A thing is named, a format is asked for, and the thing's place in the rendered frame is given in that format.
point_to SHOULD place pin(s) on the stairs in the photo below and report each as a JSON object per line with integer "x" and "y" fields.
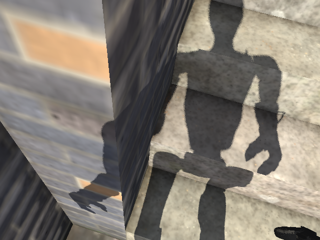
{"x": 236, "y": 149}

